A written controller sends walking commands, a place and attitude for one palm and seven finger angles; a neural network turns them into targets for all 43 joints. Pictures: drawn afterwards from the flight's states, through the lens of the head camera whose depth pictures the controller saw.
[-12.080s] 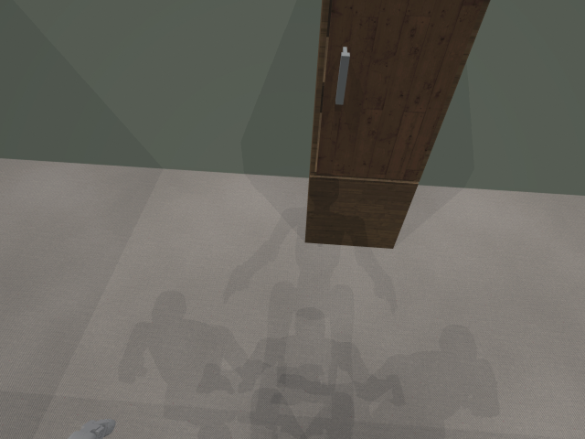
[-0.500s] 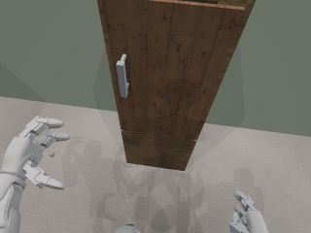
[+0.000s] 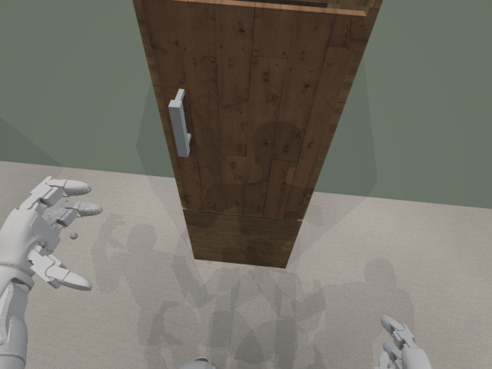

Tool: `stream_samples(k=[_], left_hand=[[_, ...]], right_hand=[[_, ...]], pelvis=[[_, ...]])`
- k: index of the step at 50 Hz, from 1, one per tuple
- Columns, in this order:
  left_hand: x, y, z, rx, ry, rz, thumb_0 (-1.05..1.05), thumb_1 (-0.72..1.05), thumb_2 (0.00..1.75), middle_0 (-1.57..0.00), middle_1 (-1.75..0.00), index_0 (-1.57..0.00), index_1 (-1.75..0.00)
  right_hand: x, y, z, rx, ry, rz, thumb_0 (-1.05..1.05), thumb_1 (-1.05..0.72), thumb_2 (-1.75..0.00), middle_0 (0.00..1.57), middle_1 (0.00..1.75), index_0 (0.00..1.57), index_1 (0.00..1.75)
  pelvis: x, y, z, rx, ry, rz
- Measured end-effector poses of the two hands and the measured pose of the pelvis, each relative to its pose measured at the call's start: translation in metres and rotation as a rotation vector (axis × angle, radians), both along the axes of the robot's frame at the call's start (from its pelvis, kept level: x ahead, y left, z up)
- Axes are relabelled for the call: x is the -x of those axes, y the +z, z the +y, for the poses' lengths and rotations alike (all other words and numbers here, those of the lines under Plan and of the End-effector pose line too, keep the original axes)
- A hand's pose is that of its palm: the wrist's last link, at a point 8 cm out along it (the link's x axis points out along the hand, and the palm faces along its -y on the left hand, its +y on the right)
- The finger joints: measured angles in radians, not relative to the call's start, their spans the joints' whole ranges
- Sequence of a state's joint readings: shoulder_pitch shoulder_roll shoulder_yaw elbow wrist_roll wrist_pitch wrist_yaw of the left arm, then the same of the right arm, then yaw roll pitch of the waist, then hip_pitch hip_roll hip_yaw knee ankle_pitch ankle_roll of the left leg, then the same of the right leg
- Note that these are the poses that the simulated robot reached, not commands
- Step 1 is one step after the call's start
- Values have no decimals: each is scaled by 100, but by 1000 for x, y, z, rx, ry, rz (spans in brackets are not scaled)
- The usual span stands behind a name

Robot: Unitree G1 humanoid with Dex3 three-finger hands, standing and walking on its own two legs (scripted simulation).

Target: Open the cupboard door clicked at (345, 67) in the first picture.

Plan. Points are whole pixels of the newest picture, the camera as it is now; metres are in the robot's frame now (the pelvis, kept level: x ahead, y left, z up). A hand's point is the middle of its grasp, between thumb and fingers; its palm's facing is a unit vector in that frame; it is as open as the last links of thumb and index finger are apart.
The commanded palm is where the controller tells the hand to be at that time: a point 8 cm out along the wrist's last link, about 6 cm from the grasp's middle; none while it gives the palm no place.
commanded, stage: raise the hand with hooked fingers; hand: left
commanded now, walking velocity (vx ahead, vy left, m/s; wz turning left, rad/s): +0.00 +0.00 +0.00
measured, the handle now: (182, 124) +0.56 +0.17 +0.06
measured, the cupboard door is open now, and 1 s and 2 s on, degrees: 0 0 0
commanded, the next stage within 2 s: move the hooked fingers beside the handle in 0.16 s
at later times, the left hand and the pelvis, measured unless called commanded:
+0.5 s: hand (86, 219) +0.31 +0.27 +0.07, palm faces -0.03 -1.00 -0.01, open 14.0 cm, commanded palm +0.30 +0.31 +0.08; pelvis +0.00 -0.01 +0.00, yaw +1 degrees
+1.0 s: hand (118, 182) +0.39 +0.24 +0.07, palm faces -0.05 -1.00 +0.00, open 13.9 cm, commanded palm +0.37 +0.29 +0.07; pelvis +0.01 +0.00 -0.01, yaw -1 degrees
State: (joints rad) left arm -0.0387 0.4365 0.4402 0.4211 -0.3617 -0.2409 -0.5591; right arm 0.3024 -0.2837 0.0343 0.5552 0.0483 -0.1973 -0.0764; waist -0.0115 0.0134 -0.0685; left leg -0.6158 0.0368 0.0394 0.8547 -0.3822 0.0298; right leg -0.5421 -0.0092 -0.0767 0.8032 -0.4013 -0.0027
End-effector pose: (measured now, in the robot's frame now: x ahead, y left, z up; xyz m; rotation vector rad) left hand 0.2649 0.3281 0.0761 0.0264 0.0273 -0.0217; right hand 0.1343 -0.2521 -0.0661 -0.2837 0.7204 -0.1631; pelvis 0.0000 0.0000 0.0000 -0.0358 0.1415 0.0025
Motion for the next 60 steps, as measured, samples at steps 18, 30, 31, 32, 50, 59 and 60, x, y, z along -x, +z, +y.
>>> stream_samples(k=[18,30,31,32,50,59,60], left_hand=[[-2,1,-3,11,8,3,-1,-50,30,-30,-120,-31,-121],[-55,-3,-16,26,-33,13,-1,-50,30,-30,-120,-30,-121],[-60,-4,-17,27,-32,17,-1,-50,30,-30,-120,-31,-121],[-64,-4,-17,28,-30,21,-1,-50,30,-30,-120,-31,-121],[-108,-6,-30,23,-28,9,-1,-50,30,-30,-120,-30,-120],[-132,-6,-29,23,-15,8,-1,-50,30,-30,-120,-30,-120],[-134,-5,-29,21,-19,4,-1,-50,30,-30,-120,-30,-120]], right_hand=[[-12,-4,-1,-12,21,-16,1,-90,-90,20,30,20,30],[8,-14,-12,11,-21,73,1,-90,-90,20,30,20,30],[11,-15,-12,11,-28,83,1,-90,-90,20,30,20,30],[14,-16,-13,11,-35,93,1,-90,-90,20,30,20,30],[49,-28,-15,0,-113,258,1,-90,-90,20,30,20,30],[53,-30,-16,4,-127,283,1,-90,-90,20,30,20,30],[54,-31,-16,4,-128,289,1,-90,-90,20,30,20,30]], pelvis=[[0,-1,-8,-4,8,4],[2,-5,-9,-5,6,33],[1,-5,-9,-5,3,37],[1,-5,-9,-5,1,40],[-9,-5,-4,-6,-15,79],[-7,-8,-4,-2,-18,94],[-7,-9,-4,-1,-18,97]])
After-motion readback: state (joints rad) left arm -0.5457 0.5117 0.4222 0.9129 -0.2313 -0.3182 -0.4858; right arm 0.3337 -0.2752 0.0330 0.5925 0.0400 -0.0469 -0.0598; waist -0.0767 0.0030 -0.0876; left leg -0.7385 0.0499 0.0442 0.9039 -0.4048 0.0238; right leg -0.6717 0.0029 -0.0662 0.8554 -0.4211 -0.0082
